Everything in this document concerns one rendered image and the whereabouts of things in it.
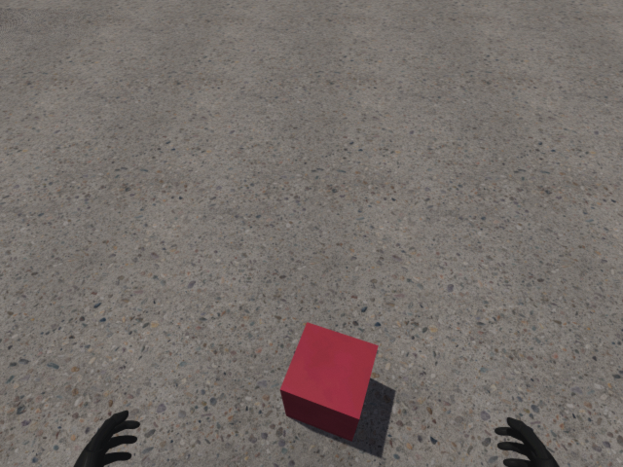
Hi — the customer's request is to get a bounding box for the robot right hand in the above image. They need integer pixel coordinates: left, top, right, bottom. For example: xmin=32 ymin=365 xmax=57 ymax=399
xmin=495 ymin=417 xmax=560 ymax=467

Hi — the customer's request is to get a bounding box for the carton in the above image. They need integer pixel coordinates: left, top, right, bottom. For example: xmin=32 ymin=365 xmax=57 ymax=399
xmin=280 ymin=322 xmax=378 ymax=442

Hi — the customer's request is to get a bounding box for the robot left hand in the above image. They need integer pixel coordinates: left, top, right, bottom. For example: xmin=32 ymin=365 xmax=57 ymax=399
xmin=74 ymin=411 xmax=140 ymax=467

